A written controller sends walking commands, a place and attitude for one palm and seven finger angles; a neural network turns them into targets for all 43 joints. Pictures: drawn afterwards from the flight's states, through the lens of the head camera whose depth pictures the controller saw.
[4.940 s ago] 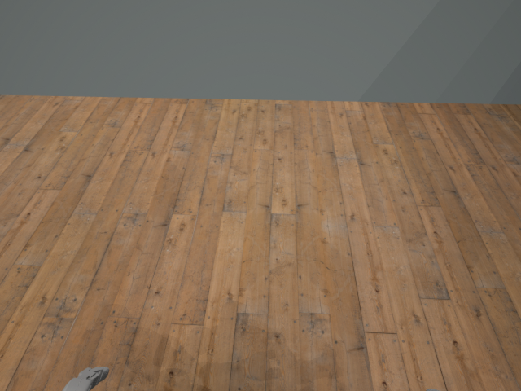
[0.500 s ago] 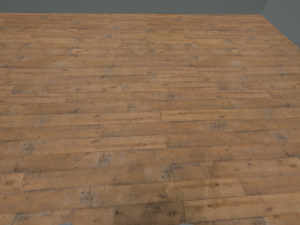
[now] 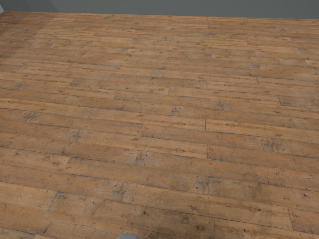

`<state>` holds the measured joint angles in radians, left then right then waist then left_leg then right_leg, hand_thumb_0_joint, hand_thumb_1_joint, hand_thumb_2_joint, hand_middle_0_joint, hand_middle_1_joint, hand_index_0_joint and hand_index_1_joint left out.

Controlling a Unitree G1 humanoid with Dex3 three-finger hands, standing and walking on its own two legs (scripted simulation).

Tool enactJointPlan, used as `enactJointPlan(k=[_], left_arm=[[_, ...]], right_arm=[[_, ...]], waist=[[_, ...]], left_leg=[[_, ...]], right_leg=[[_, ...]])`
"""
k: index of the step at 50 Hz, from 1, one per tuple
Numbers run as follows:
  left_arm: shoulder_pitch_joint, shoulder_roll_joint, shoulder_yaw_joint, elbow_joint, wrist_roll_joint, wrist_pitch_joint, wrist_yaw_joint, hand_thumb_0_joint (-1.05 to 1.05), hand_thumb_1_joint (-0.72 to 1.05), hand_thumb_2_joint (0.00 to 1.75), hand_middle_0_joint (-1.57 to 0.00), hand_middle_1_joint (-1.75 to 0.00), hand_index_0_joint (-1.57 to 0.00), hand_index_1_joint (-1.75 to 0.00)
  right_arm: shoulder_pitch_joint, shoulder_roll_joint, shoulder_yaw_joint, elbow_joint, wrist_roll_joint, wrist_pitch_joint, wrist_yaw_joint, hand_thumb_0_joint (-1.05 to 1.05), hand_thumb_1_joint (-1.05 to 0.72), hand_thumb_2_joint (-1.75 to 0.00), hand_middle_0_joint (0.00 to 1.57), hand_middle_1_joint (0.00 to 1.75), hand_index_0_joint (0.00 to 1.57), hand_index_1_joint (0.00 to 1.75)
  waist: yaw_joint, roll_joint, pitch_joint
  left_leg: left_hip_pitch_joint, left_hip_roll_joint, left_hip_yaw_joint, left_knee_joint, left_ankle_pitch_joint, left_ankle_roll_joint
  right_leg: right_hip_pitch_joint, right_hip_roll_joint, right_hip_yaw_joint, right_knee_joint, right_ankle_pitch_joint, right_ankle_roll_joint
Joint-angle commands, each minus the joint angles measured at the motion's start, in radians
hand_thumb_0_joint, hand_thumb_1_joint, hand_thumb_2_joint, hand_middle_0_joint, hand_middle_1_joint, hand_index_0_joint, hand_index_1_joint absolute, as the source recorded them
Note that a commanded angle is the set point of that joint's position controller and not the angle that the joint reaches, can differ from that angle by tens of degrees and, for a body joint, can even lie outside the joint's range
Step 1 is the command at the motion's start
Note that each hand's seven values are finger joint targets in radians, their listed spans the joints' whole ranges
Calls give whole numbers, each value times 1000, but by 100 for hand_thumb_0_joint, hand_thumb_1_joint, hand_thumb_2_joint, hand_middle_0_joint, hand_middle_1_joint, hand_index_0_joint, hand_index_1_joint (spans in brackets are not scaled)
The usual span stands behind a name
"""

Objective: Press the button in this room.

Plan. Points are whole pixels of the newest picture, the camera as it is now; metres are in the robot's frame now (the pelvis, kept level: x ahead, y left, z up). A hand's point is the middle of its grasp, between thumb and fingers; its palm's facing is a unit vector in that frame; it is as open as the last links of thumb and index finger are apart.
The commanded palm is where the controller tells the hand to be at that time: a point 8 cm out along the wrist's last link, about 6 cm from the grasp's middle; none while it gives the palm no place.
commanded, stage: turn or walk to find it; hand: left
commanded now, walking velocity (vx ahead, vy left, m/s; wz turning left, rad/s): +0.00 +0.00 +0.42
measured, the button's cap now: out of the picture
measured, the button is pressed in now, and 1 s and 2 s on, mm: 0 0 0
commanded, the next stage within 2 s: none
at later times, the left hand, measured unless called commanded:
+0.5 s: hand out of the picture +0.01 +0.27 -0.16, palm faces +0.22 -0.94 -0.25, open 7.4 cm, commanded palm none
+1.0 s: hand out of the picture -0.09 +0.20 -0.16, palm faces +0.43 -0.87 -0.24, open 7.3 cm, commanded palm none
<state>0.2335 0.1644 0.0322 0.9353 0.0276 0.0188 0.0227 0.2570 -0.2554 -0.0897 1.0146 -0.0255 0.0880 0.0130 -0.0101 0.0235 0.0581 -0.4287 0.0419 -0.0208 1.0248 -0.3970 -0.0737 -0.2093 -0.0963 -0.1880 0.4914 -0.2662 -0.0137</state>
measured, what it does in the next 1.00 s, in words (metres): steps on the spot, turning left: left foot, then right foot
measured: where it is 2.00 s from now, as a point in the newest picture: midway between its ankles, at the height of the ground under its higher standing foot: outside the picture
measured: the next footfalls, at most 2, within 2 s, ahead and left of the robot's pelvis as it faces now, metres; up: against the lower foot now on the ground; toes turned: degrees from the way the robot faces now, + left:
left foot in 0.14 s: +0.01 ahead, +0.15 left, +0.00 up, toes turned +8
right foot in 0.64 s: +0.03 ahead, -0.08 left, +0.00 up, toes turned +11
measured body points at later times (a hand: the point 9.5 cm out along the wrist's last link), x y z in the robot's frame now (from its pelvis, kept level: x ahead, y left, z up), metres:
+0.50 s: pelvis -0.03 +0.05 +0.00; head -0.01 +0.06 +0.45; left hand +0.00 +0.32 -0.14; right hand +0.09 -0.18 -0.14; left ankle -0.03 +0.14 -0.74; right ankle -0.01 -0.10 -0.69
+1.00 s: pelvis -0.06 +0.01 +0.00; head -0.04 +0.00 +0.45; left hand -0.11 +0.24 -0.14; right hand +0.06 -0.23 -0.16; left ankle -0.15 +0.13 -0.68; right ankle -0.01 -0.09 -0.74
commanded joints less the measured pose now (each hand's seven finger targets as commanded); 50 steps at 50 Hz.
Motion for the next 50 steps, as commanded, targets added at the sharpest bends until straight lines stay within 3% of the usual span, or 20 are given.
enactJointPlan(k=[1, 3, 5, 6, 7, 8, 9, 11, 14, 23, 27, 30, 31, 32, 33, 34, 35, 36, 39, 50], left_arm=[[68, 244, 64, -37, 7, -22, 12, 0, 90, 90, -20, -30, -20, -30], [64, 248, 69, -25, 7, -19, 10, 0, 90, 90, -20, -30, -20, -30], [44, 246, 68, -20, -4, -13, 8, 0, 90, 90, -20, -30, -20, -30], [46, 217, 63, -30, -15, -5, 6, 0, 90, 90, -20, -30, -20, -30], [46, 148, 48, -64, -21, 1, 0, 0, 90, 90, -20, -30, -20, -30], [-24, 140, 32, -86, -10, 11, 4, 0, 90, 90, -20, -30, -20, -30], [-41, 146, 38, -77, -7, 20, 6, 0, 90, 90, -20, -30, -20, -30], [-58, 159, 47, -52, -9, 23, 0, 0, 90, 90, -20, -30, -20, -30], [-8, 155, 47, -25, -11, 17, -11, 0, 90, 90, -20, -30, -20, -30], [-91, 140, 42, -71, -14, 18, -3, 0, 90, 90, -20, -30, -20, -30], [-66, 125, 39, -80, -20, 10, 1, 0, 90, 90, -20, -30, -20, -30], [15, 136, 44, -64, -23, -4, 5, 0, 90, 90, -20, -30, -20, -30], [44, 167, 50, -57, -18, -13, 9, 0, 90, 90, -20, -30, -20, -30], [66, 249, 66, -57, -3, -23, 17, 0, 90, 90, -20, -30, -20, -30], [52, 302, 72, -75, -1, -19, 16, 0, 90, 90, -20, -30, -20, -30], [18, 282, 64, -91, -8, -11, 19, 0, 90, 90, -20, -30, -20, -30], [-46, 238, 65, -102, -9, -18, 21, 0, 90, 90, -20, -30, -20, -30], [-89, 219, 56, -111, -11, -17, 16, 0, 90, 90, -20, -30, -20, -30], [-91, 167, 38, -109, -14, -30, 13, 0, 90, 90, -20, -30, -20, -30], [60, 237, 63, -31, 8, -23, 14, 0, 90, 90, -20, -30, -20, -30]], right_arm=[[-101, -28, 11, -106, 15, -44, 0, 0, -90, -90, 20, 30, 20, 30], [-78, -25, 14, -105, 20, -55, -4, 0, -90, -90, 20, 30, 20, 30], [-10, -43, 13, -84, 19, -66, -6, 0, -90, -90, 20, 30, 20, 30], [31, -97, 3, -74, 15, -76, -6, 0, -90, -90, 20, 30, 20, 30], [56, -193, -19, -80, 7, -82, -11, 0, -90, -90, 20, 30, 20, 30], [95, -234, -26, -71, 11, -71, -16, 0, -90, -90, 20, 30, 20, 30], [71, -204, -20, -64, 5, -72, -26, 0, -90, -90, 20, 30, 20, 30], [-22, -155, -3, -86, 3, -76, -38, 0, -90, -90, 20, 30, 20, 30], [-63, -136, 7, -106, 8, -85, -39, 0, -90, -90, 20, 30, 20, 30], [-5, -145, -8, -105, 1, -76, -33, 0, -90, -90, 20, 30, 20, 30], [-29, -150, -13, -116, -3, -69, -29, 0, -90, -90, 20, 30, 20, 30], [-54, -137, -16, -126, 4, -66, -25, 0, -90, -90, 20, 30, 20, 30], [-54, -109, -14, -129, 11, -66, -21, 0, -90, -90, 20, 30, 20, 30], [-32, -45, -3, -143, 20, -67, -15, 0, -90, -90, 20, 30, 20, 30], [-49, -46, -8, -165, 13, -61, -17, 0, -90, -90, 20, 30, 20, 30], [-58, -75, -21, -156, 5, -46, -14, 0, -90, -90, 20, 30, 20, 30], [-39, -81, -21, -129, -1, -33, -9, 0, -90, -90, 20, 30, 20, 30], [-19, -78, -26, -104, -1, -26, -4, 0, -90, -90, 20, 30, 20, 30], [46, -50, -17, -63, -1, -27, 4, 0, -90, -90, 20, 30, 20, 30], [-94, -25, 11, -99, 14, -42, -1, 0, -90, -90, 20, 30, 20, 30]], waist=[[61, -228, -71], [50, -243, -100], [8, -193, -138], [-18, -56, -166], [-32, 242, -157], [-59, 240, -144], [-52, 182, -118], [-24, 190, -43], [2, 130, -58], [-32, 103, -59], [-16, 137, -90], [29, 98, -119], [43, 21, -129], [51, -229, -145], [58, -322, -103], [47, -205, -81], [16, -266, -40], [-6, -213, -2], [-28, -168, -5], [58, -226, -61]], left_leg=[[-10, -11, 72, -223, -78, 5], [62, -23, 95, -358, -56, 16], [222, -31, 107, -576, 154, 30], [371, 42, 32, -660, 309, 52], [485, 293, -294, -681, 637, 160], [415, 370, -308, -677, 771, 236], [362, 348, -265, -684, 723, 260], [301, 254, -209, -683, 678, 237], [311, 193, -147, -683, 670, 219], [312, 200, -278, -696, 544, 255], [262, 177, -312, -667, 553, 249], [157, 123, -302, -596, 479, 201], [61, 73, -267, -534, 354, 153], [-120, -49, -131, -355, 81, 82], [-165, -118, -43, -124, -170, 45], [-126, -81, -79, 39, -155, 52], [-134, -55, -102, 106, -100, 52], [-126, -50, -80, 174, -37, 44], [-137, -35, -35, 214, 79, 16], [-16, 1, 67, -206, -86, 4]], right_leg=[[139, -259, 180, -110, 389, -133], [147, -261, 162, -45, 486, -118], [86, -223, 91, 57, 448, -46], [-38, -176, 40, 181, 289, 7], [-316, -47, 0, 370, -191, 85], [-322, -24, 84, 503, -374, 86], [-320, -37, 133, 569, -341, 81], [-341, -34, 163, 628, -223, 84], [-319, -17, 156, 627, -142, 96], [-269, 18, 171, 425, -180, 102], [-152, 51, 160, 257, -170, 84], [37, 62, 148, -6, 8, 75], [161, 10, 188, -124, 78, 64], [280, -210, 407, -208, 55, -7], [166, -393, 552, -244, 141, -114], [33, -383, 479, -252, 65, -148], [-36, -315, 441, -284, -46, -123], [-71, -262, 379, -285, -88, -91], [-5, -179, 210, -228, 99, -56], [128, -273, 168, -126, 341, -133]])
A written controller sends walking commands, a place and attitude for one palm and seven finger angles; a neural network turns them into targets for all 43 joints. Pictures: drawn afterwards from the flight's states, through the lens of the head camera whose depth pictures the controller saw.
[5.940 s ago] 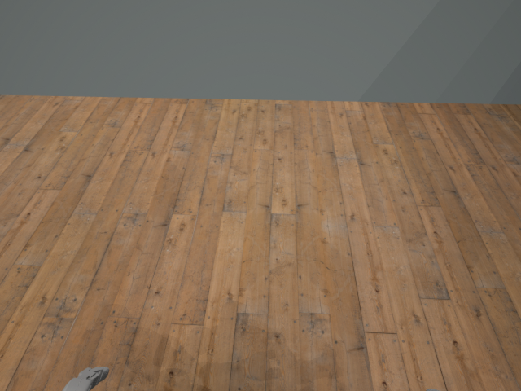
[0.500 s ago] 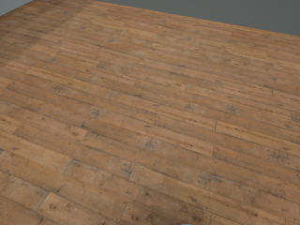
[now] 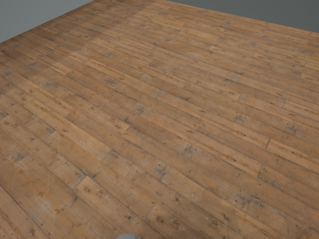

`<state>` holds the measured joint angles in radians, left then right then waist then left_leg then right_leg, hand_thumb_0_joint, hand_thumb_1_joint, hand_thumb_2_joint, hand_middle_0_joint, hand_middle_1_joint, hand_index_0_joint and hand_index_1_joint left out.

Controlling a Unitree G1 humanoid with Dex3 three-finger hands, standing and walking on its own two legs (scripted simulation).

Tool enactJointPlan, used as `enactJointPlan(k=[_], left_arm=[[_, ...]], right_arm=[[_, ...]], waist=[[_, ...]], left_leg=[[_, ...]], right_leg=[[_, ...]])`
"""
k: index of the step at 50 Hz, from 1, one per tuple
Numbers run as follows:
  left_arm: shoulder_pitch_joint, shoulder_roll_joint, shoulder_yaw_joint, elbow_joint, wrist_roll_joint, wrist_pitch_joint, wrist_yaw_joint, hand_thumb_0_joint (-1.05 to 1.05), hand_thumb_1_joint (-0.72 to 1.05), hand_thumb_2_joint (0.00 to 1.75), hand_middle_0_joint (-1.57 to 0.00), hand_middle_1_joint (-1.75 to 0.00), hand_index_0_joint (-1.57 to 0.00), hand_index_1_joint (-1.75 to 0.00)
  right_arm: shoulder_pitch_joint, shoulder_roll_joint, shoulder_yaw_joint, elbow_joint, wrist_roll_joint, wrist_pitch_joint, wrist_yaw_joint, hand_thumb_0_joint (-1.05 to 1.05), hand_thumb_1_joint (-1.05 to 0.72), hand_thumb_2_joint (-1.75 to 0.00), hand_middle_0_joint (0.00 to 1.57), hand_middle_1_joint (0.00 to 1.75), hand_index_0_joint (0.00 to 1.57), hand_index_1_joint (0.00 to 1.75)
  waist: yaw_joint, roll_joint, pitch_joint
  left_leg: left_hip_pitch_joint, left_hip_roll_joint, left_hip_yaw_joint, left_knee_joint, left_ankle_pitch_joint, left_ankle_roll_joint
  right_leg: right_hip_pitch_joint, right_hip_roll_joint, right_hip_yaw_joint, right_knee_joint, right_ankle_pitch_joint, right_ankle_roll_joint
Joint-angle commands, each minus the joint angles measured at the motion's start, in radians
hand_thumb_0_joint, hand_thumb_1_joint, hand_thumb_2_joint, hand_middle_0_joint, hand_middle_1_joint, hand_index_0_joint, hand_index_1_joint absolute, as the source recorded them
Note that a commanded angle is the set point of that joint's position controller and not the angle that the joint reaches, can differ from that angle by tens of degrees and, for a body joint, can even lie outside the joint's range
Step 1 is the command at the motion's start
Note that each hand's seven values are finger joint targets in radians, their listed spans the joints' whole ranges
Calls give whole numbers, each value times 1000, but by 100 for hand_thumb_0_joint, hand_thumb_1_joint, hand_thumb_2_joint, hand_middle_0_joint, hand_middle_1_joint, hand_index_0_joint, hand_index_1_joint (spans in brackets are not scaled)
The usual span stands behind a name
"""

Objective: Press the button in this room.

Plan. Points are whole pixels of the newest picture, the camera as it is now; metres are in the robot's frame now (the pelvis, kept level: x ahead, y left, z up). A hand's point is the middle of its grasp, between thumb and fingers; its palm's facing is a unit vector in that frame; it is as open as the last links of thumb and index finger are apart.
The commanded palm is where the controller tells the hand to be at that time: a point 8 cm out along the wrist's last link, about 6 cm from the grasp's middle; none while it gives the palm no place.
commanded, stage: turn or walk to find it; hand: left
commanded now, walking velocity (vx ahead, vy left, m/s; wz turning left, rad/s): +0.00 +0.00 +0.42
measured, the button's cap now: out of the picture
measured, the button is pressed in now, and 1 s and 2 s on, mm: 0 0 0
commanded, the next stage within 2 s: none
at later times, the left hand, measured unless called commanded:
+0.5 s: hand out of the picture +0.01 +0.29 -0.17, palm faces +0.22 -0.94 -0.24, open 7.4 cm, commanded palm none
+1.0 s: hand out of the picture -0.06 +0.19 -0.14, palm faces +0.42 -0.87 -0.27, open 7.4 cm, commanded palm none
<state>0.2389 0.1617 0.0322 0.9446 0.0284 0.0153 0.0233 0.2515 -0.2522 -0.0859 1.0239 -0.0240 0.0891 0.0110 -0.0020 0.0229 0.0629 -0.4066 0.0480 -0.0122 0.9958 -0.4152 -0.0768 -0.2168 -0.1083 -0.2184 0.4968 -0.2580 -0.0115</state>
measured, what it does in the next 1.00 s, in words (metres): steps on the spot, turning left: left foot, then right foot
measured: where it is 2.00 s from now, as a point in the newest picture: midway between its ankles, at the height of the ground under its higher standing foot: outside the picture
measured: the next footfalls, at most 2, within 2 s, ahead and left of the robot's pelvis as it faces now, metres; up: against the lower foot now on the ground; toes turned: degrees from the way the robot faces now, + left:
left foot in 0.12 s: +0.01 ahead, +0.14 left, +0.00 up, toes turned +8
right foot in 0.74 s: +0.02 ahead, -0.08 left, +0.00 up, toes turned +15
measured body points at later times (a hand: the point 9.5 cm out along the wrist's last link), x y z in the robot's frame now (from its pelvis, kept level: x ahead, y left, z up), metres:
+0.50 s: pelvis -0.03 +0.06 +0.00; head -0.01 +0.08 +0.45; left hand +0.00 +0.34 -0.15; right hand +0.08 -0.16 -0.13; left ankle -0.03 +0.14 -0.74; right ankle -0.03 -0.10 -0.66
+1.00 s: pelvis -0.06 -0.02 +0.00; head -0.03 -0.05 +0.45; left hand -0.08 +0.23 -0.12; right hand +0.06 -0.26 -0.16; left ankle -0.15 +0.13 -0.64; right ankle -0.02 -0.09 -0.74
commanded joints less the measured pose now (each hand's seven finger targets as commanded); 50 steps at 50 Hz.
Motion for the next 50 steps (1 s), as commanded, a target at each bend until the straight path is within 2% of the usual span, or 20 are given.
enactJointPlan(k=[1, 4, 5, 6, 7, 8, 9, 11, 15, 21, 29, 34, 35, 36, 37, 38, 40, 42, 43, 50], left_arm=[[64, 247, 65, -36, 7, -16, 11, 0, 90, 90, -20, -30, -20, -30], [30, 251, 69, -26, -1, -9, 8, 0, 90, 90, -20, -30, -20, -30], [26, 234, 65, -32, -11, -1, 5, 0, 90, 90, -20, -30, -20, -30], [37, 176, 57, -54, -21, 7, 2, 0, 90, 90, -20, -30, -20, -30], [-17, 125, 37, -88, -15, 16, 1, 0, 90, 90, -20, -30, -20, -30], [-54, 154, 39, -92, -9, 25, 2, 0, 90, 90, -20, -30, -20, -30], [-69, 144, 44, -73, -4, 34, 6, 0, 90, 90, -20, -30, -20, -30], [-58, 164, 54, -46, -7, 33, -7, 0, 90, 90, -20, -30, -20, -30], [-6, 165, 53, -16, -8, 22, -11, 0, 90, 90, -20, -30, -20, -30], [-67, 159, 50, -48, -12, 22, -2, 0, 90, 90, -20, -30, -20, -30], [-141, 129, 40, -95, -19, 19, 2, 0, 90, 90, -20, -30, -20, -30], [-41, 133, 42, -77, -27, 6, 7, 0, 90, 90, -20, -30, -20, -30], [-3, 149, 47, -70, -26, -1, 10, 0, 90, 90, -20, -30, -20, -30], [22, 211, 59, -69, -14, -10, 16, 0, 90, 90, -20, -30, -20, -30], [26, 288, 73, -80, -1, -14, 20, 0, 90, 90, -20, -30, -20, -30], [-6, 287, 68, -100, -11, -5, 21, 0, 90, 90, -20, -30, -20, -30], [-134, 217, 60, -123, -16, -11, 21, 0, 90, 90, -20, -30, -20, -30], [-155, 171, 41, -124, -17, -20, 14, 0, 90, 90, -20, -30, -20, -30], [-144, 161, 40, -118, -16, -24, 15, 0, 90, 90, -20, -30, -20, -30], [25, 184, 48, -61, -7, -30, 15, 0, 90, 90, -20, -30, -20, -30]], right_arm=[[-94, -27, 9, -111, 16, -47, 0, 0, -90, -90, 20, 30, 20, 30], [-6, -34, 11, -93, 17, -61, -5, 0, -90, -90, 20, 30, 20, 30], [31, -65, 5, -81, 16, -69, -3, 0, -90, -90, 20, 30, 20, 30], [57, -157, -13, -84, 7, -80, -6, 0, -90, -90, 20, 30, 20, 30], [84, -233, -31, -85, 6, -75, -14, 0, -90, -90, 20, 30, 20, 30], [80, -228, -27, -81, 4, -68, -15, 0, -90, -90, 20, 30, 20, 30], [44, -186, -16, -80, 1, -76, -28, 0, -90, -90, 20, 30, 20, 30], [-48, -154, 0, -107, 3, -75, -36, 0, -90, -90, 20, 30, 20, 30], [-28, -136, 3, -111, 12, -92, -39, 0, -90, -90, 20, 30, 20, 30], [27, -127, -6, -104, 8, -91, -38, 0, -90, -90, 20, 30, 20, 30], [47, -130, -13, -101, -4, -77, -35, 0, -90, -90, 20, 30, 20, 30], [3, -131, -19, -115, -1, -69, -26, 0, -90, -90, 20, 30, 20, 30], [-3, -116, -17, -118, 6, -68, -24, 0, -90, -90, 20, 30, 20, 30], [10, -67, -13, -124, 15, -67, -17, 0, -90, -90, 20, 30, 20, 30], [5, -26, -6, -151, 14, -69, -16, 0, -90, -90, 20, 30, 20, 30], [-11, -81, -25, -151, 3, -56, -18, 0, -90, -90, 20, 30, 20, 30], [32, -73, -31, -102, -5, -28, -7, 0, -90, -90, 20, 30, 20, 30], [76, -55, -27, -73, -6, -23, 2, 0, -90, -90, 20, 30, 20, 30], [89, -51, -25, -69, -2, -25, 4, 0, -90, -90, 20, 30, 20, 30], [-25, -54, -12, -92, 0, -27, 0, 0, -90, -90, 20, 30, 20, 30]], waist=[[57, -234, -74], [1, -205, -117], [-23, -107, -140], [-39, 148, -153], [-58, 301, -111], [-63, 181, -92], [-53, 236, -60], [-17, 177, -3], [-3, 94, -91], [-27, 89, -106], [-45, 106, -100], [8, 99, -120], [28, 65, -136], [36, -94, -154], [48, -321, -122], [43, -227, -90], [-25, -177, -8], [-50, -150, 16], [-54, -146, 14], [22, -174, -23]], left_leg=[[-1, -16, 77, -216, -70, 14], [168, -30, 104, -468, 108, 30], [289, -9, 76, -590, 238, 42], [401, 195, -199, -677, 399, 116], [361, 354, -364, -703, 647, 215], [275, 369, -298, -693, 558, 247], [228, 294, -284, -720, 524, 213], [218, 215, -216, -710, 501, 189], [356, 167, -160, -675, 679, 187], [388, 182, -241, -669, 683, 225], [297, 177, -380, -666, 564, 263], [126, 110, -377, -614, 467, 214], [50, 71, -354, -574, 374, 175], [-97, -11, -261, -453, 182, 113], [-231, -142, -75, -212, -95, 49], [-168, -107, -90, -15, -147, 50], [-143, -69, -100, 159, -29, 46], [-139, -56, -62, 236, 73, 28], [-145, -48, -54, 239, 96, 22], [-156, -10, -27, 106, 39, -9]], right_leg=[[126, -264, 193, -114, 372, -135], [71, -238, 127, -1, 361, -70], [-13, -204, 78, 96, 271, -17], [-218, -87, 26, 293, -32, 55], [-347, -8, 72, 457, -386, 93], [-299, -28, 145, 546, -349, 73], [-318, -29, 190, 572, -295, 76], [-345, -19, 203, 642, -165, 80], [-353, 1, 200, 660, -88, 105], [-346, 6, 221, 579, -112, 119], [-230, 54, 229, 357, -199, 89], [30, 89, 203, 43, -39, 65], [145, 66, 216, -97, 45, 59], [278, -85, 353, -194, -4, 14], [265, -328, 608, -253, 3, -97], [74, -394, 591, -272, 9, -160], [-67, -262, 458, -305, -129, -119], [-76, -172, 308, -263, -7, -76], [-53, -163, 270, -249, 46, -71], [101, -216, 266, -203, 199, -115]])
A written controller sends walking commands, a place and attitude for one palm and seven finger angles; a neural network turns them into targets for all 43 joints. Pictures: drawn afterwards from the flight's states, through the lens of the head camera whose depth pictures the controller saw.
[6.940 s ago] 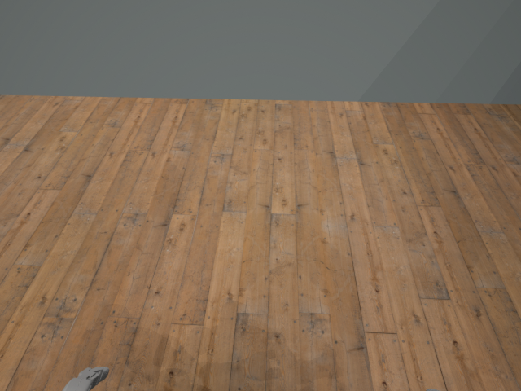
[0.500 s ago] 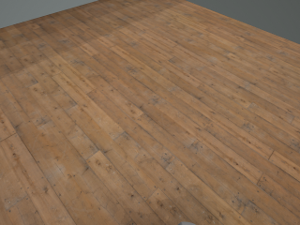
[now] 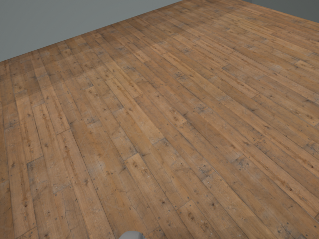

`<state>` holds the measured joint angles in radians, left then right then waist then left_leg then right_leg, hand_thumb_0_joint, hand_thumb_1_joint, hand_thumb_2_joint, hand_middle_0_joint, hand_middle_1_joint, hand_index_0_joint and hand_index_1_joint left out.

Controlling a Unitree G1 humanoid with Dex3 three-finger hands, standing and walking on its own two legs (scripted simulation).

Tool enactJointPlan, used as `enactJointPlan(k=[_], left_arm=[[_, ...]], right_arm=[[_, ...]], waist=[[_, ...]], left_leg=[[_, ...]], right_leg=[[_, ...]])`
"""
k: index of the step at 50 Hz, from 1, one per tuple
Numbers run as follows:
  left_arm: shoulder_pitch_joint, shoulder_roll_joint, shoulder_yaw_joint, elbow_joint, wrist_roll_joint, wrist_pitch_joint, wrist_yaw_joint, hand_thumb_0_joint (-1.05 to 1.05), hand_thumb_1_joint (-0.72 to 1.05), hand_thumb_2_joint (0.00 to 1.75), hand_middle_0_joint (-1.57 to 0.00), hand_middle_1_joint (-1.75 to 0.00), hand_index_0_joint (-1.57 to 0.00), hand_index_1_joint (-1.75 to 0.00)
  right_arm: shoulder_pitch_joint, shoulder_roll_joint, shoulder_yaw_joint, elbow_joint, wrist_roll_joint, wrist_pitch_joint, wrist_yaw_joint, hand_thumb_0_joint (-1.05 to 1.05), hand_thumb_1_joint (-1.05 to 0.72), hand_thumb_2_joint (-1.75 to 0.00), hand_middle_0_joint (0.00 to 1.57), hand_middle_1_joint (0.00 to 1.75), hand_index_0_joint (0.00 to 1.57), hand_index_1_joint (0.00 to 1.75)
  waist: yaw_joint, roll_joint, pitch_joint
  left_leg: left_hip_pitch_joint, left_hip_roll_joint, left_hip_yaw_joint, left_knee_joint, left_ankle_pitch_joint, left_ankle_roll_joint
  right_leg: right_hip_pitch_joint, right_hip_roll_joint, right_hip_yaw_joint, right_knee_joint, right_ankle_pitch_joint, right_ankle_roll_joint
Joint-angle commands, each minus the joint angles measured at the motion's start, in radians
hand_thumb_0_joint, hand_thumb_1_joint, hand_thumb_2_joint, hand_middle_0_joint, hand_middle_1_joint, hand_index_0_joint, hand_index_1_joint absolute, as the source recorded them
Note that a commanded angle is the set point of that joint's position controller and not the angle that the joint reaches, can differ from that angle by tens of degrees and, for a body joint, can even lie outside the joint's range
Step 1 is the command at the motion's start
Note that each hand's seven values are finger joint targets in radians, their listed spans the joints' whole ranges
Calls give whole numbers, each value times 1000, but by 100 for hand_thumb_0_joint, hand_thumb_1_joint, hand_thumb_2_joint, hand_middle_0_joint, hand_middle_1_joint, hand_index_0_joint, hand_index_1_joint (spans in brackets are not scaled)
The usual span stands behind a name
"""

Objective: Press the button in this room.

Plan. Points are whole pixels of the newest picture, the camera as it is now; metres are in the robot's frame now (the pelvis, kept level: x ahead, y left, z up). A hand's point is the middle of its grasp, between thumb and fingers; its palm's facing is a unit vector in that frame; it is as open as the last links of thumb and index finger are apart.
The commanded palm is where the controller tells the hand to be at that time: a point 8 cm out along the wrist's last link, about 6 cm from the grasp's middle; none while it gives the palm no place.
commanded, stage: turn or walk to find it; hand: left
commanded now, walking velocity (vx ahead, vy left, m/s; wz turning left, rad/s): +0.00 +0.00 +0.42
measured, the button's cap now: out of the picture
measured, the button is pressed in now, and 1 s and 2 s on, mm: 0 0 0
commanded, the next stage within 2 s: none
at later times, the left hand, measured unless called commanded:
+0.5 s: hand out of the picture -0.04 +0.28 -0.17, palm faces +0.27 -0.93 -0.25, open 7.4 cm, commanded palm none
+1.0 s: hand out of the picture -0.06 +0.19 -0.15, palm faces +0.43 -0.86 -0.27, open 7.4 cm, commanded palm none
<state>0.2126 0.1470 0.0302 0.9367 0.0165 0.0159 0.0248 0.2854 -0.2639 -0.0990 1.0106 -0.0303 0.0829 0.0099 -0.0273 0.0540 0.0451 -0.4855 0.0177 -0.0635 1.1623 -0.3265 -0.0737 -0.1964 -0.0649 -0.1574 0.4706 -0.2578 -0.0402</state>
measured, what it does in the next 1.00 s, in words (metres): steps on the spot, turning left: left foot, then right foot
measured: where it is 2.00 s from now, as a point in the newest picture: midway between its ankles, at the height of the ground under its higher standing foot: outside the picture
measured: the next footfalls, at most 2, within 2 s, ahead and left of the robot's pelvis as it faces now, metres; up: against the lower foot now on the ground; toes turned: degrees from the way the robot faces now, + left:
left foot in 0.26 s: -0.01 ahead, +0.16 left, +0.00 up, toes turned +11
right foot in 0.74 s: +0.02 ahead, -0.08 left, +0.00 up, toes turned +15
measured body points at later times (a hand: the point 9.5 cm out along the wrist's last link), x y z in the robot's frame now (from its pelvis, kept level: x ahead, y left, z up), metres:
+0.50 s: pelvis -0.04 +0.06 +0.00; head -0.02 +0.08 +0.45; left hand -0.05 +0.33 -0.15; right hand +0.11 -0.16 -0.13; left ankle -0.05 +0.15 -0.74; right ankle -0.02 -0.10 -0.67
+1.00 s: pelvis -0.06 -0.01 +0.00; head -0.03 -0.04 +0.45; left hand -0.08 +0.24 -0.13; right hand +0.05 -0.25 -0.17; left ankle -0.16 +0.13 -0.64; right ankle -0.02 -0.09 -0.74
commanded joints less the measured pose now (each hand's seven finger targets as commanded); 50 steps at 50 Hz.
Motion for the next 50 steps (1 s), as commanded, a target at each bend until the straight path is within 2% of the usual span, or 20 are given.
enactJointPlan(k=[1, 8, 10, 11, 12, 13, 14, 16, 19, 28, 32, 35, 36, 37, 38, 39, 40, 41, 43, 50], left_arm=[[59, 208, 53, -46, 8, -30, 13, 0, 90, 90, -20, -30, -20, -30], [93, 259, 69, -8, 17, -19, 8, 0, 90, 90, -20, -30, -20, -30], [65, 261, 70, -8, 11, -12, 6, 0, 90, 90, -20, -30, -20, -30], [61, 245, 66, -10, 1, -5, 4, 0, 90, 90, -20, -30, -20, -30], [75, 191, 58, -31, -8, 3, 1, 0, 90, 90, -20, -30, -20, -30], [29, 147, 37, -62, -1, 10, -2, 0, 90, 90, -20, -30, -20, -30], [5, 171, 42, -65, 2, 21, 0, 0, 90, 90, -20, -30, -20, -30], [-33, 178, 52, -43, 5, 31, -3, 0, 90, 90, -20, -30, -20, -30], [13, 179, 51, -15, 4, 20, -14, 0, 90, 90, -20, -30, -20, -30], [-78, 159, 40, -73, -4, 16, -5, 0, 90, 90, -20, -30, -20, -30], [-59, 144, 38, -78, -11, 9, -1, 0, 90, 90, -20, -30, -20, -30], [19, 155, 44, -61, -13, -4, 1, 0, 90, 90, -20, -30, -20, -30], [57, 191, 52, -56, -9, -13, 5, 0, 90, 90, -20, -30, -20, -30], [81, 279, 69, -55, 8, -23, 14, 0, 90, 90, -20, -30, -20, -30], [73, 321, 73, -69, 7, -20, 14, 0, 90, 90, -20, -30, -20, -30], [31, 288, 68, -83, 1, -16, 18, 0, 90, 90, -20, -30, -20, -30], [-42, 254, 66, -99, 0, -17, 19, 0, 90, 90, -20, -30, -20, -30], [-81, 230, 55, -108, -2, -16, 14, 0, 90, 90, -20, -30, -20, -30], [-101, 182, 41, -108, -4, -24, 11, 0, 90, 90, -20, -30, -20, -30], [36, 199, 47, -60, 3, -32, 14, 0, 90, 90, -20, -30, -20, -30]], right_arm=[[-68, -37, 3, -79, 7, -20, 1, 0, -90, -90, 20, 30, 20, 30], [-119, -19, 27, -100, 27, -45, -4, 0, -90, -90, 20, 30, 20, 30], [-60, -28, 27, -85, 25, -56, -6, 0, -90, -90, 20, 30, 20, 30], [-28, -57, 21, -75, 23, -64, -4, 0, -90, -90, 20, 30, 20, 30], [-2, -146, 3, -77, 14, -74, -7, 0, -90, -90, 20, 30, 20, 30], [19, -214, -10, -80, 15, -67, -13, 0, -90, -90, 20, 30, 20, 30], [10, -214, -10, -78, 9, -60, -15, 0, -90, -90, 20, 30, 20, 30], [-76, -157, 7, -89, 6, -65, -31, 0, -90, -90, 20, 30, 20, 30], [-110, -127, 21, -105, 12, -77, -35, 0, -90, -90, 20, 30, 20, 30], [-28, -135, 2, -101, 7, -73, -30, 0, -90, -90, 20, 30, 20, 30], [-54, -139, -4, -109, 2, -65, -27, 0, -90, -90, 20, 30, 20, 30], [-75, -125, -6, -117, 9, -61, -23, 0, -90, -90, 20, 30, 20, 30], [-74, -97, -4, -123, 16, -62, -19, 0, -90, -90, 20, 30, 20, 30], [-54, -31, 7, -137, 25, -64, -13, 0, -90, -90, 20, 30, 20, 30], [-75, -41, 1, -156, 17, -57, -16, 0, -90, -90, 20, 30, 20, 30], [-76, -70, -10, -140, 9, -40, -14, 0, -90, -90, 20, 30, 20, 30], [-50, -68, -12, -114, 4, -28, -9, 0, -90, -90, 20, 30, 20, 30], [-33, -66, -15, -91, 3, -22, -3, 0, -90, -90, 20, 30, 20, 30], [16, -48, -10, -62, 4, -22, 5, 0, -90, -90, 20, 30, 20, 30], [-44, -40, 1, -65, 6, -20, 3, 0, -90, -90, 20, 30, 20, 30]], waist=[[49, -217, -13], [68, -269, -78], [27, -240, -103], [4, -153, -120], [-11, 92, -144], [-22, 249, -106], [-30, 160, -92], [-6, 183, -8], [23, 103, -19], [-16, 90, -69], [1, 112, -85], [46, 80, -109], [64, 4, -131], [72, -257, -151], [81, -330, -111], [64, -236, -84], [31, -275, -31], [11, -217, 11], [-15, -185, 18], [43, -200, -15]], left_leg=[[-62, 20, 34, -99, -70, -12], [126, 3, 123, -460, -137, 18], [259, -3, 142, -655, 23, 30], [382, 18, 117, -774, 159, 41], [502, 216, -137, -848, 321, 111], [482, 364, -278, -856, 573, 191], [392, 392, -242, -850, 503, 251], [310, 285, -203, -876, 392, 226], [355, 216, -128, -843, 532, 209], [405, 218, -236, -810, 555, 253], [328, 194, -275, -786, 541, 243], [201, 139, -270, -725, 430, 193], [105, 89, -233, -659, 292, 146], [-77, -39, -83, -465, -2, 72], [-106, -89, -13, -245, -255, 43], [-69, -49, -58, -94, -223, 49], [-76, -31, -67, -20, -168, 49], [-70, -25, -44, 43, -105, 42], [-73, -12, -12, 72, -18, 25], [-78, 23, 27, -29, -35, -12]], right_leg=[[90, -263, 194, -168, 222, -91], [114, -300, 151, -53, 450, -106], [56, -275, 90, 25, 396, -48], [-31, -237, 40, 118, 301, 5], [-226, -127, -21, 309, 7, 75], [-358, -54, 17, 470, -356, 112], [-322, -66, 83, 563, -352, 99], [-358, -68, 130, 627, -238, 105], [-353, -49, 130, 652, -142, 118], [-301, -11, 143, 453, -193, 133], [-165, 27, 128, 277, -176, 114], [37, 35, 115, 16, 12, 102], [171, -26, 167, -102, 80, 90], [298, -262, 397, -174, 94, 16], [171, -431, 515, -200, 208, -89], [42, -406, 452, -218, 98, -120], [-36, -345, 402, -250, -31, -97], [-74, -291, 339, -249, -64, -66], [-47, -222, 215, -209, 76, -38], [86, -262, 168, -178, 196, -74]])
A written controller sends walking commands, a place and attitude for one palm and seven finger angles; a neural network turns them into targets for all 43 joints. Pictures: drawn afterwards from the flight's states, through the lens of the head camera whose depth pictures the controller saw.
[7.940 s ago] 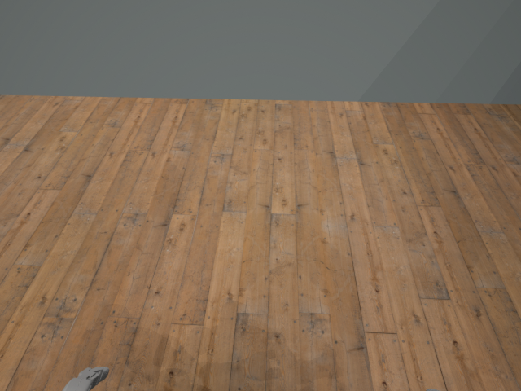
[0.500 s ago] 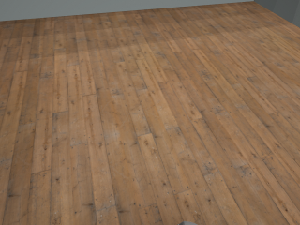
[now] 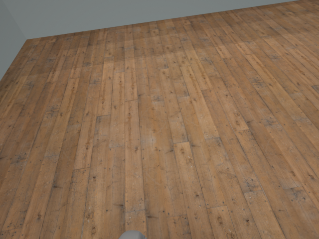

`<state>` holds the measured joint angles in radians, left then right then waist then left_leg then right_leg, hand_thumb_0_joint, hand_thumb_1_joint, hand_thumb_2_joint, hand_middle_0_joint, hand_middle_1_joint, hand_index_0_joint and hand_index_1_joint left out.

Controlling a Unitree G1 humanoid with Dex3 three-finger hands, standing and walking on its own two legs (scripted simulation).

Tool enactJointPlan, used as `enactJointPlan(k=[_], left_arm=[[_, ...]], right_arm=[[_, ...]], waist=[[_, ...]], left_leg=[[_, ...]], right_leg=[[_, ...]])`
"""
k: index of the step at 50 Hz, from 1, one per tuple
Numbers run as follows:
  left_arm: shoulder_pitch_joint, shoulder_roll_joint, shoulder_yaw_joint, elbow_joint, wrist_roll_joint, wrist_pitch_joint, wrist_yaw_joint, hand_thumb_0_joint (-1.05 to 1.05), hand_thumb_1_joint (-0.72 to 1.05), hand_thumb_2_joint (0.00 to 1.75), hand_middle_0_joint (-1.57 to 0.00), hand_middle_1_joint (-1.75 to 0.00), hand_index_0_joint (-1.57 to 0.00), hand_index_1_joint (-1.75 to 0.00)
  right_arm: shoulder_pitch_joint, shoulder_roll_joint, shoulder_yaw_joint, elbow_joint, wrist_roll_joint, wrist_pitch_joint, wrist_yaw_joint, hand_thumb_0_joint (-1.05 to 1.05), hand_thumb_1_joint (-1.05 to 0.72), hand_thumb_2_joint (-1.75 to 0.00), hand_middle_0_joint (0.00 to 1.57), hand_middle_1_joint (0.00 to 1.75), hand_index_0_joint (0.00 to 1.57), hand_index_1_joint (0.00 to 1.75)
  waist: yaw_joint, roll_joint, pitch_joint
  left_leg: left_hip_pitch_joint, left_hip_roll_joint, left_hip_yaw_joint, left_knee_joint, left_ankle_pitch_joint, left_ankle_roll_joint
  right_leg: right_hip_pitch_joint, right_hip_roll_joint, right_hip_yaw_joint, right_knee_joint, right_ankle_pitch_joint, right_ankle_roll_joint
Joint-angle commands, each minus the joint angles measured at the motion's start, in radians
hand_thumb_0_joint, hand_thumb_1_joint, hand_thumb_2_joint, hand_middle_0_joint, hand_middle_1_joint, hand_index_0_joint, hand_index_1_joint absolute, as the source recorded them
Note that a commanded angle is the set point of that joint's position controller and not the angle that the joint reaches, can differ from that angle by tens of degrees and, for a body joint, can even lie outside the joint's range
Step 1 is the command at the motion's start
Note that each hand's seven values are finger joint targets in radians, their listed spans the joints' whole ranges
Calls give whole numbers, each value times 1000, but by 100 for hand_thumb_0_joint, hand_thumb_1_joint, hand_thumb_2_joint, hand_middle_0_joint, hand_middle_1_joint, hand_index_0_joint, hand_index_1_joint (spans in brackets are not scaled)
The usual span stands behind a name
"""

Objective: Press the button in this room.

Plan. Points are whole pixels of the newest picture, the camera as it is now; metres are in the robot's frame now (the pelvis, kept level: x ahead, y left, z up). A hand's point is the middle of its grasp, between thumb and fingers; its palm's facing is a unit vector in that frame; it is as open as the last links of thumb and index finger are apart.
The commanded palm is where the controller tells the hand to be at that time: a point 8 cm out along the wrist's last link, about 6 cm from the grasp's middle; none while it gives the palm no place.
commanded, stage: turn or walk to find it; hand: left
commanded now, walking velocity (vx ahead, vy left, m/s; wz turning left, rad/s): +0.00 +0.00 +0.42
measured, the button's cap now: out of the picture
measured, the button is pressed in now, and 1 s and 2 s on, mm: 0 0 0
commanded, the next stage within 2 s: none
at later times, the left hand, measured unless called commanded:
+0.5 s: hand out of the picture -0.05 +0.29 -0.18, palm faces +0.26 -0.94 -0.23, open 7.4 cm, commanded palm none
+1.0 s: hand out of the picture -0.05 +0.21 -0.14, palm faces +0.39 -0.88 -0.28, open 7.4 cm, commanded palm none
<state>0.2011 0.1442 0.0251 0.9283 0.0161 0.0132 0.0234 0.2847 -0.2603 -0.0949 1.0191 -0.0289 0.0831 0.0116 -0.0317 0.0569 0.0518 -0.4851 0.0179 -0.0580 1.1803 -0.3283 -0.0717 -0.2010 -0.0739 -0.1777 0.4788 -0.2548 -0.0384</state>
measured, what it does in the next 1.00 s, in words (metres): steps on the spot, turning left: left foot, then right foot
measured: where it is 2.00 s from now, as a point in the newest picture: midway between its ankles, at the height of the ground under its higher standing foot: outside the picture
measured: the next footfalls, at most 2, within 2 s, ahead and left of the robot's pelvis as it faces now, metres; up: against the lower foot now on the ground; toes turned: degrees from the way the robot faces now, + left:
left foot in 0.26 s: -0.01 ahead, +0.16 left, +0.00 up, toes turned +11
right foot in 0.86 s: +0.01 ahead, -0.08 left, +0.00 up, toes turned +17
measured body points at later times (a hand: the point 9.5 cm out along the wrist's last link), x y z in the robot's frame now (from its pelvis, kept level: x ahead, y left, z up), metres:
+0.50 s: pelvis -0.04 +0.07 +0.00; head -0.03 +0.10 +0.45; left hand -0.06 +0.34 -0.16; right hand +0.10 -0.15 -0.13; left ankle -0.05 +0.15 -0.74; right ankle -0.03 -0.09 -0.66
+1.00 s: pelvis -0.07 -0.01 +0.00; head -0.05 -0.04 +0.45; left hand -0.07 +0.25 -0.12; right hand +0.03 -0.24 -0.17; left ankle -0.12 +0.13 -0.66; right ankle -0.03 -0.09 -0.74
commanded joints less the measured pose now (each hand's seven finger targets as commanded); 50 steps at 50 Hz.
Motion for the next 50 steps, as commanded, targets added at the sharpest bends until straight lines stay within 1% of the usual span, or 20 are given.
enactJointPlan(k=[1, 8, 11, 12, 13, 14, 15, 16, 17, 21, 26, 34, 40, 41, 42, 43, 44, 46, 48, 50], left_arm=[[62, 209, 53, -43, 5, -28, 15, 0, 90, 90, -20, -30, -20, -30], [88, 261, 73, -11, 18, -14, 11, 0, 90, 90, -20, -30, -20, -30], [64, 260, 74, -2, 7, -6, 6, 0, 90, 90, -20, -30, -20, -30], [70, 232, 68, -10, -3, 3, 4, 0, 90, 90, -20, -30, -20, -30], [61, 166, 53, -41, -8, 9, -2, 0, 90, 90, -20, -30, -20, -30], [6, 155, 41, -63, 1, 22, 1, 0, 90, 90, -20, -30, -20, -30], [-15, 170, 49, -56, 3, 31, 1, 0, 90, 90, -20, -30, -20, -30], [-32, 169, 54, -41, 6, 38, 1, 0, 90, 90, -20, -30, -20, -30], [-21, 184, 58, -28, 5, 39, -5, 0, 90, 90, -20, -30, -20, -30], [34, 179, 54, 3, 5, 25, -13, 0, 90, 90, -20, -30, -20, -30], [-3, 178, 55, -17, 2, 22, -4, 0, 90, 90, -20, -30, -20, -30], [-103, 149, 46, -69, -5, 19, 1, 0, 90, 90, -20, -30, -20, -30], [4, 150, 46, -52, -15, 5, 7, 0, 90, 90, -20, -30, -20, -30], [37, 167, 52, -45, -13, -1, 10, 0, 90, 90, -20, -30, -20, -30], [61, 232, 65, -43, -1, -9, 17, 0, 90, 90, -20, -30, -20, -30], [62, 308, 79, -55, 10, -14, 19, 0, 90, 90, -20, -30, -20, -30], [39, 300, 71, -72, 0, -6, 21, 0, 90, 90, -20, -30, -20, -30], [-92, 236, 65, -98, -3, -9, 21, 0, 90, 90, -20, -30, -20, -30], [-129, 190, 48, -104, -5, -14, 17, 0, 90, 90, -20, -30, -20, -30], [-82, 186, 45, -93, -4, -22, 13, 0, 90, 90, -20, -30, -20, -30]], right_arm=[[-60, -42, 0, -76, 6, -20, 1, 0, -90, -90, 20, 30, 20, 30], [-113, -19, 21, -101, 22, -42, -2, 0, -90, -90, 20, 30, 20, 30], [-30, -33, 21, -83, 22, -59, -6, 0, -90, -90, 20, 30, 20, 30], [0, -82, 11, -75, 20, -69, -5, 0, -90, -90, 20, 30, 20, 30], [16, -174, -10, -84, 12, -74, -8, 0, -90, -90, 20, 30, 20, 30], [37, -225, -19, -79, 10, -62, -15, 0, -90, -90, 20, 30, 20, 30], [6, -198, -11, -76, 6, -62, -21, 0, -90, -90, 20, 30, 20, 30], [-42, -170, -3, -86, 4, -65, -29, 0, -90, -90, 20, 30, 20, 30], [-100, -149, 7, -101, 5, -63, -33, 0, -90, -90, 20, 30, 20, 30], [-92, -130, 14, -110, 14, -81, -35, 0, -90, -90, 20, 30, 20, 30], [-30, -121, 7, -99, 15, -85, -36, 0, -90, -90, 20, 30, 20, 30], [14, -122, -4, -93, 2, -73, -35, 0, -90, -90, 20, 30, 20, 30], [-35, -122, -11, -110, 6, -63, -26, 0, -90, -90, 20, 30, 20, 30], [-37, -102, -10, -112, 12, -62, -23, 0, -90, -90, 20, 30, 20, 30], [-23, -52, -3, -120, 20, -61, -17, 0, -90, -90, 20, 30, 20, 30], [-35, -15, 2, -147, 19, -61, -16, 0, -90, -90, 20, 30, 20, 30], [-59, -68, -15, -144, 7, -49, -17, 0, -90, -90, 20, 30, 20, 30], [-14, -65, -21, -97, 1, -22, -6, 0, -90, -90, 20, 30, 20, 30], [49, -43, -19, -64, 0, -15, 3, 0, -90, -90, 20, 30, 20, 30], [61, -37, -16, -57, 2, -12, 4, 0, -90, -90, 20, 30, 20, 30]], waist=[[53, -210, -19], [78, -258, -71], [23, -218, -124], [1, -76, -139], [-11, 226, -118], [-35, 230, -94], [-25, 155, -61], [-11, 200, -15], [12, 171, 14], [28, 46, -49], [11, 54, -86], [-18, 68, -80], [40, 78, -129], [56, 33, -139], [67, -145, -148], [80, -354, -104], [77, -255, -75], [11, -226, 16], [-28, -172, 37], [-14, -208, 26]], left_leg=[[-67, 26, 31, -78, -51, -14], [100, 19, 118, -427, -153, 14], [292, 4, 140, -710, 65, 34], [428, 68, 63, -811, 172, 55], [512, 306, -253, -876, 384, 138], [413, 396, -299, -890, 483, 226], [331, 371, -244, -905, 376, 244], [280, 310, -226, -921, 317, 220], [266, 272, -192, -915, 287, 210], [376, 208, -128, -880, 460, 201], [455, 212, -178, -859, 560, 217], [397, 216, -314, -848, 492, 258], [229, 138, -316, -788, 393, 203], [143, 100, -294, -751, 295, 163], [-31, 16, -198, -622, 86, 103], [-162, -110, -23, -382, -194, 40], [-105, -68, -46, -196, -236, 45], [-70, -30, -50, -22, -120, 42], [-57, -19, -15, 52, -21, 26], [-65, -17, 2, 76, 26, 9]], right_leg=[[91, -262, 183, -182, 212, -81], [105, -305, 158, -96, 337, -111], [36, -266, 76, 34, 313, -32], [-90, -216, 23, 164, 178, 24], [-343, -78, -14, 369, -228, 101], [-351, -50, 67, 504, -374, 106], [-327, -64, 118, 568, -327, 96], [-343, -63, 143, 602, -269, 99], [-354, -57, 152, 633, -206, 101], [-361, -35, 152, 649, -103, 124], [-371, -29, 174, 610, -108, 140], [-283, 9, 184, 412, -207, 122], [9, 55, 152, 45, -34, 93], [129, 28, 167, -89, 46, 85], [274, -136, 321, -183, -15, 38], [246, -375, 555, -236, 20, -71], [65, -421, 528, -247, 28, -128], [-99, -303, 407, -287, -141, -89], [-118, -219, 262, -249, -36, -44], [-78, -195, 208, -242, 2, -33]])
